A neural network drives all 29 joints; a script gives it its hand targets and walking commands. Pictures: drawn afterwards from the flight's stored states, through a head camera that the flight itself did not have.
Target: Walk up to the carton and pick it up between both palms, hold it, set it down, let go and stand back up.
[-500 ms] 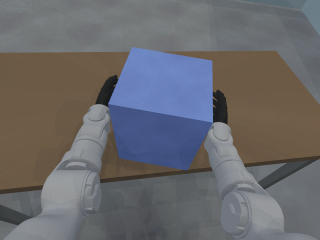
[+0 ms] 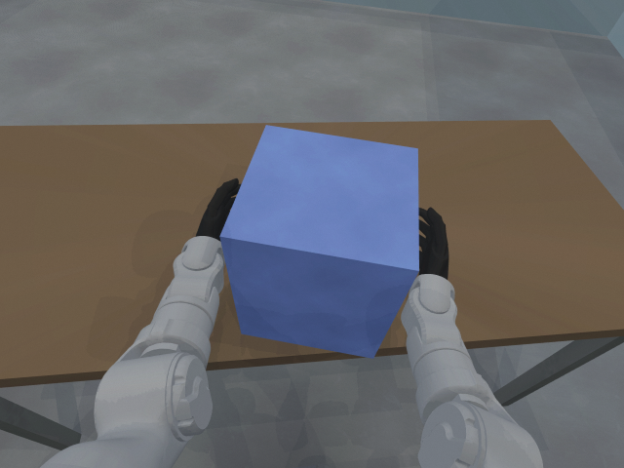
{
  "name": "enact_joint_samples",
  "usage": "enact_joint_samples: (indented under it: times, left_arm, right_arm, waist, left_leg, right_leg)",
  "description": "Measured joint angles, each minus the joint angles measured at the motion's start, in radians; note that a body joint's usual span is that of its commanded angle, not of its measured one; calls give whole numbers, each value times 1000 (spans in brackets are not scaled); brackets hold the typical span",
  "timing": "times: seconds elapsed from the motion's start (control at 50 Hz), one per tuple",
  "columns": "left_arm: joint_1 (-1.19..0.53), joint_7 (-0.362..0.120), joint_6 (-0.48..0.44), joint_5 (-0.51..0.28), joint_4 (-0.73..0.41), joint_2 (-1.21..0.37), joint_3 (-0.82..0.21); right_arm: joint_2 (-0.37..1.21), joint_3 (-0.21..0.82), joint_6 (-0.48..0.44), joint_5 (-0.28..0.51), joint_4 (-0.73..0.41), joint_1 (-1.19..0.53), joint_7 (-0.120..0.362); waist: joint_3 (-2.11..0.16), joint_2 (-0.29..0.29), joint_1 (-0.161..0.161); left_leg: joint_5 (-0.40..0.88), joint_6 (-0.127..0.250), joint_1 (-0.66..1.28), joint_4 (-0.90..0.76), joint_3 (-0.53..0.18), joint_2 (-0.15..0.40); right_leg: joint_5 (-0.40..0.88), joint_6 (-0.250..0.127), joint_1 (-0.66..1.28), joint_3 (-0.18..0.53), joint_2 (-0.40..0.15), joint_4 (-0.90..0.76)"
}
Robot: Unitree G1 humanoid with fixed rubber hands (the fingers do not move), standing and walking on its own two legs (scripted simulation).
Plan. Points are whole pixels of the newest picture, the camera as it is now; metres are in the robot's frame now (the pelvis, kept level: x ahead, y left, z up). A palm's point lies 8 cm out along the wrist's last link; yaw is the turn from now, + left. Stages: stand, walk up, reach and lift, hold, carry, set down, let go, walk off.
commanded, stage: reach and lift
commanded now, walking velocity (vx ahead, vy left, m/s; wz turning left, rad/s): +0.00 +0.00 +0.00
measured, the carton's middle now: (322, 248) +0.41 +0.00 +0.03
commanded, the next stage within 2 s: none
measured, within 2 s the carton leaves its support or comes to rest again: leaves its support in 1.28 s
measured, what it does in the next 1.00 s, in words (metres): stands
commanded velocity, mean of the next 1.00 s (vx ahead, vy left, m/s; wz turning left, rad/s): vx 0.00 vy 0.00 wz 0.00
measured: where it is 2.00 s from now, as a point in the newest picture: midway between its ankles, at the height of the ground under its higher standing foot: outside the picture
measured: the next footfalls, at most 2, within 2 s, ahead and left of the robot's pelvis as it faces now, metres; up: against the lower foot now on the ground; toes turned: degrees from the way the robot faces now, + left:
none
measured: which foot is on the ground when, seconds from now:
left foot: down 0.00-1.00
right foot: down 0.00-1.00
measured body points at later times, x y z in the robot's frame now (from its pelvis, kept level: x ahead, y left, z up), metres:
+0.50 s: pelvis +0.00 -0.01 +0.00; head +0.04 +0.04 +0.45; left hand +0.43 +0.15 +0.05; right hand +0.38 -0.15 +0.05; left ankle +0.02 +0.09 -0.75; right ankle -0.01 -0.13 -0.75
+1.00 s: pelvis -0.01 -0.01 +0.00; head +0.03 +0.03 +0.45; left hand +0.42 +0.15 +0.06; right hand +0.38 -0.15 +0.05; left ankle +0.02 +0.09 -0.75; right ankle -0.01 -0.13 -0.75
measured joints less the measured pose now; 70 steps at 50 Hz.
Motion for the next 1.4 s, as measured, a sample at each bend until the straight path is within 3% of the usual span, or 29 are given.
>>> enact_joint_samples:
  times: [0.44, 0.7, 0.86, 1.02, 1.18, 1.32, 1.4]
  left_arm:
    - [23, -35, 54, 55, -91, -16, 43]
    - [23, -26, 64, 48, -103, -21, 34]
    - [21, 6, 3, 21, -51, 4, -40]
    - [-17, 34, -56, -29, 38, 31, -92]
    - [-52, 56, -69, -137, 101, 62, -184]
    - [-42, 75, -39, -257, 64, 76, -298]
    - [-29, 84, -3, -281, 4, 78, -325]
  right_arm:
    - [12, 7, -21, 4, 6, 11, -17]
    - [4, 9, -22, 14, 8, 7, -10]
    - [-22, 35, -105, 46, 80, 5, -19]
    - [-50, 59, -141, 84, 146, -27, -31]
    - [-70, 147, -98, 165, 133, -33, -50]
    - [-98, 279, -11, 279, 43, 0, -68]
    - [-113, 331, 32, 331, -19, 18, -74]
  waist:
    - [5, -35, -2]
    - [-13, -30, -3]
    - [-61, -15, 3]
    - [-91, 0, 14]
    - [-135, 23, 10]
    - [-189, 58, 0]
    - [-207, 77, -3]
  left_leg:
    - [16, -12, 13, -27, -11, 4]
    - [20, -7, -17, -24, -3, 5]
    - [27, -9, -66, -21, 1, 12]
    - [48, -11, -109, -30, 5, 17]
    - [51, -11, -177, -13, 8, 20]
    - [28, -6, -243, 35, 6, 19]
    - [12, -2, -252, 58, 6, 17]
  right_leg:
    - [3, -13, 14, -20, 4, -17]
    - [13, -10, -14, -18, 3, -21]
    - [30, -12, -57, -16, 9, -34]
    - [45, -17, -107, -15, 12, -30]
    - [42, -19, -183, -13, 14, 1]
    - [17, -14, -249, -13, 11, 52]
    - [3, -8, -257, -10, 9, 71]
